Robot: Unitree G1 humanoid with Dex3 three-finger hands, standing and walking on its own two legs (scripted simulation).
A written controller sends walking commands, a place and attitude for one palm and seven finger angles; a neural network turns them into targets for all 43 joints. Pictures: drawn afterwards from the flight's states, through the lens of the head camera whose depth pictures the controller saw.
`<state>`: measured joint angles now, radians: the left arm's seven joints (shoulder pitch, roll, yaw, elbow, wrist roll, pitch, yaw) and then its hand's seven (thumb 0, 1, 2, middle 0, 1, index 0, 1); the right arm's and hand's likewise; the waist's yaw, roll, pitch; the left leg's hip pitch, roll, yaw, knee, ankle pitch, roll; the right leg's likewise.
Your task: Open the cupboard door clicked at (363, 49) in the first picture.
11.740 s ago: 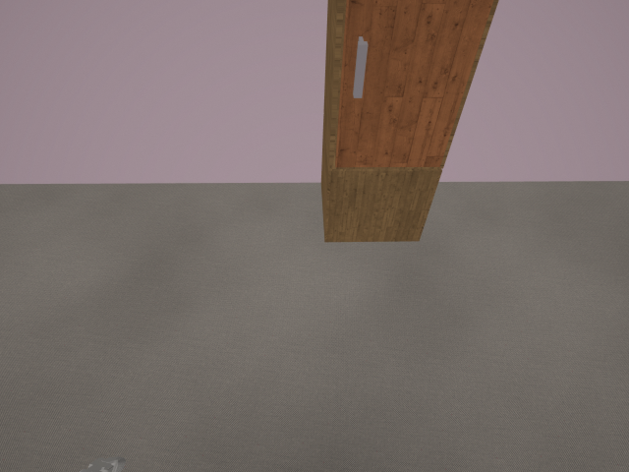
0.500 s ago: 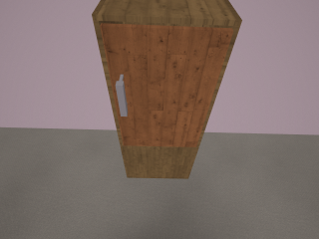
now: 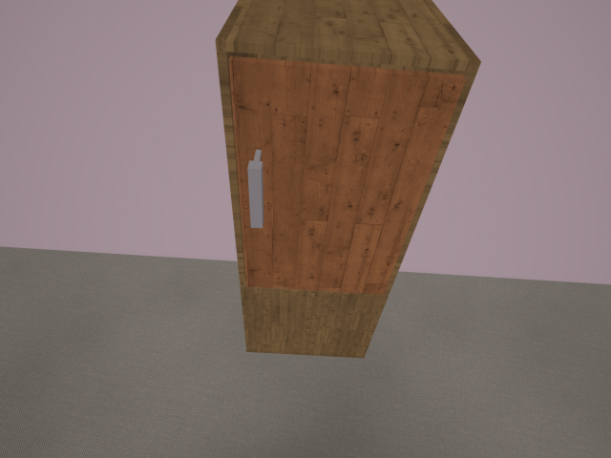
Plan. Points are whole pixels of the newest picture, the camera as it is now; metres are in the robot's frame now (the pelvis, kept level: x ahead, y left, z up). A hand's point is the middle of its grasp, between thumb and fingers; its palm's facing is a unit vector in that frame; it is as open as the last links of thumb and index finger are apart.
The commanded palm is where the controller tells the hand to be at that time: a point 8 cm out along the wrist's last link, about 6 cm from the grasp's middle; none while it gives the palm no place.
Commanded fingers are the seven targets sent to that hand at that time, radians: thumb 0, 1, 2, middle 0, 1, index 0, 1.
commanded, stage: shuffle to correct the standing spot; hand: left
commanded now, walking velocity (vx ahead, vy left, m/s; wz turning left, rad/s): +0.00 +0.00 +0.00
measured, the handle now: (257, 189) +0.58 +0.13 +0.02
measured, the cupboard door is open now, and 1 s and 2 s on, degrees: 0 0 0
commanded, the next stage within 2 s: come to a stop and stand still in 1.08 s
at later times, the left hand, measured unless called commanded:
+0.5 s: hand out of the picture -0.12 +0.16 -0.17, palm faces +0.06 -0.99 -0.14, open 7.4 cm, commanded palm none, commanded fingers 0.00 0.90 0.90 -0.20 -0.30 -0.20 -0.30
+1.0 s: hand out of the picture +0.03 +0.18 -0.17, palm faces +0.00 -0.99 -0.16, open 7.3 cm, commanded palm none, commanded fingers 0.00 0.90 0.90 -0.20 -0.30 -0.20 -0.30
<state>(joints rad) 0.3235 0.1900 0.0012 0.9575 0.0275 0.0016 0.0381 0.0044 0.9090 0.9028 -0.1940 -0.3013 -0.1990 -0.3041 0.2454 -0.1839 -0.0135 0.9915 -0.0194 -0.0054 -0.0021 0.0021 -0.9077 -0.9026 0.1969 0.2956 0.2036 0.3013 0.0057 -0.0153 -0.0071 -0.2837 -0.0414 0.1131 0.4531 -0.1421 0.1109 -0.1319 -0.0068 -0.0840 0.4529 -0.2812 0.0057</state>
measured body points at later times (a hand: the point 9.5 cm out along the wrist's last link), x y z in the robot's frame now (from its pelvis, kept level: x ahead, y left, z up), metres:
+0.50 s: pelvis -0.02 +0.01 +0.00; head -0.03 +0.02 +0.45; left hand -0.12 +0.22 -0.15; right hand -0.03 -0.23 -0.15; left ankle +0.07 +0.05 -0.73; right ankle -0.05 -0.09 -0.73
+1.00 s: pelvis -0.01 +0.00 +0.01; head +0.01 +0.02 +0.46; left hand +0.03 +0.24 -0.16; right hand -0.08 -0.20 -0.14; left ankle -0.03 +0.11 -0.74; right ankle +0.02 -0.16 -0.69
